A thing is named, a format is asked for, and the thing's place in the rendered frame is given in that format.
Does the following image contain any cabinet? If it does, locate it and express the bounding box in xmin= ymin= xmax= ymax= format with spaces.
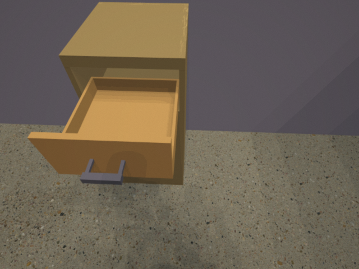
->
xmin=59 ymin=2 xmax=188 ymax=185

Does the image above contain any handle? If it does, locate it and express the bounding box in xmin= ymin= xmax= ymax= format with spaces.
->
xmin=80 ymin=159 xmax=126 ymax=185

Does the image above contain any drawer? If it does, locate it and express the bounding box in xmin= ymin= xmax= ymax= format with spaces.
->
xmin=28 ymin=77 xmax=180 ymax=179

